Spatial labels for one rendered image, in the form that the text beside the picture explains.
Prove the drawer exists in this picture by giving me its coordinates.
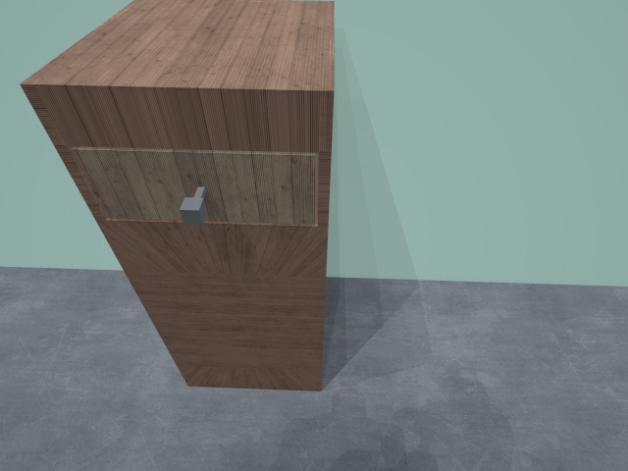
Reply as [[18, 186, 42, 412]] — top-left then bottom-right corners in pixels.
[[72, 146, 319, 225]]

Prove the cabinet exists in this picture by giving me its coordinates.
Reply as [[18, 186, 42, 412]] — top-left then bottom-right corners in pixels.
[[20, 0, 335, 392]]

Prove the handle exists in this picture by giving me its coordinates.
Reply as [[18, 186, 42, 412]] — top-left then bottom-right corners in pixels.
[[180, 186, 207, 225]]

